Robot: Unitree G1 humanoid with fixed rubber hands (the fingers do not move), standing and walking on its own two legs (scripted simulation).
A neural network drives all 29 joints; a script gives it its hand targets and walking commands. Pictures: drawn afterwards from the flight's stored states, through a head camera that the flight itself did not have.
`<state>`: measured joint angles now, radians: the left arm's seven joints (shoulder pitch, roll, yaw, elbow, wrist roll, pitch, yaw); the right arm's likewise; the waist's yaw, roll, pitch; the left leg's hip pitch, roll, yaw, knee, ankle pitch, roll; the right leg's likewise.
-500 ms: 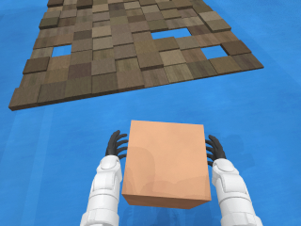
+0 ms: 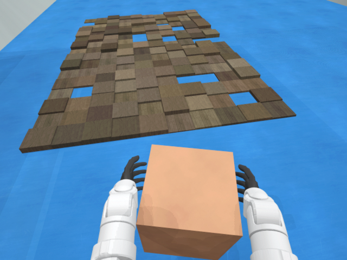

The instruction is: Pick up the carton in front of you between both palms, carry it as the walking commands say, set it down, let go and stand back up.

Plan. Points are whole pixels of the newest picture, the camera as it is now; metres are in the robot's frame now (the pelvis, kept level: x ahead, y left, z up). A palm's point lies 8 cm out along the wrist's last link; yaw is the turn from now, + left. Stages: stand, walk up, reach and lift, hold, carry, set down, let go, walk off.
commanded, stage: reach and lift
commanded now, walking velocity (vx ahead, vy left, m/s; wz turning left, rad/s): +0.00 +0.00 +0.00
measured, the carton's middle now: (186, 204) +0.30 +0.01 -0.06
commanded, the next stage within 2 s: hold in 0.76 s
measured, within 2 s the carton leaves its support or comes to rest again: neither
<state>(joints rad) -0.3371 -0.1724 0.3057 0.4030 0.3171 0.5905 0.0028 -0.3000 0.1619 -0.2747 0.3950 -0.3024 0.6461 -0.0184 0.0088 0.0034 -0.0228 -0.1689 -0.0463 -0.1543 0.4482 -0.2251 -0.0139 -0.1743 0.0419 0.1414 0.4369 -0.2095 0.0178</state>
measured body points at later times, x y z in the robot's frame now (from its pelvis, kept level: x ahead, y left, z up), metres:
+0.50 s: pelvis +0.02 +0.00 +0.01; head -0.01 +0.00 +0.45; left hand +0.32 +0.15 +0.03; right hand +0.32 -0.15 +0.02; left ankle +0.02 +0.13 -0.74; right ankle +0.02 -0.13 -0.74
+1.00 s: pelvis +0.01 +0.00 +0.01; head -0.03 +0.00 +0.45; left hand +0.32 +0.16 +0.05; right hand +0.31 -0.15 +0.04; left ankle +0.02 +0.13 -0.74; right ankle +0.02 -0.13 -0.74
